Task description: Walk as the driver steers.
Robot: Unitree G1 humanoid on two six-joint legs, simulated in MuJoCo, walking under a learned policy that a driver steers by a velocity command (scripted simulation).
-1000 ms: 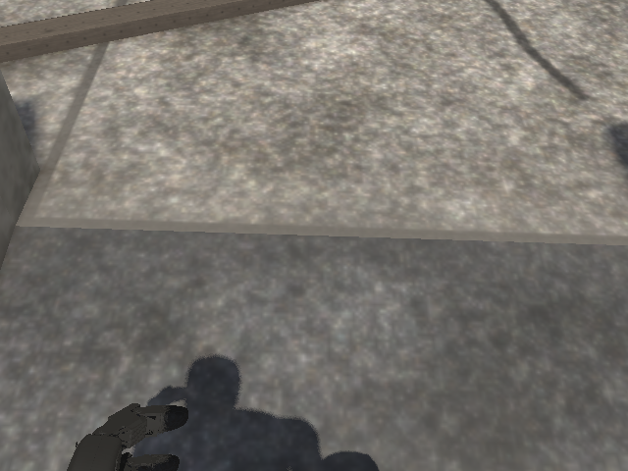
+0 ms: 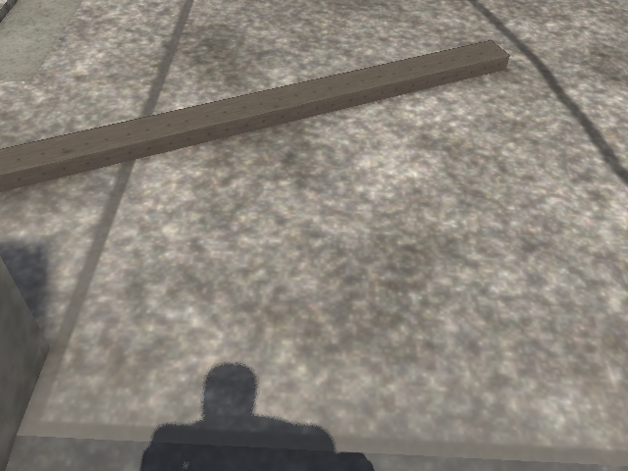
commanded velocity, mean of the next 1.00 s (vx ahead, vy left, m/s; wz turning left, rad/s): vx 0.39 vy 0.00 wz -0.06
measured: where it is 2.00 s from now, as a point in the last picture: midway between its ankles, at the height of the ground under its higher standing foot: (368, 433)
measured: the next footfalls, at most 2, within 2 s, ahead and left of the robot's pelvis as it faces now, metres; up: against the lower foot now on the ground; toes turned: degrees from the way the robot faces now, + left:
right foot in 0.18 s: +0.27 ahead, -0.13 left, +0.05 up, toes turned -11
left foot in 0.72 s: +0.63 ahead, -0.04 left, +0.09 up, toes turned -9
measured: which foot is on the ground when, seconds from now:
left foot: down 0.00-0.18, up 0.20-0.70, down 0.72-1.00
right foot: up 0.00-0.16, down 0.18-0.74, up 0.76-1.00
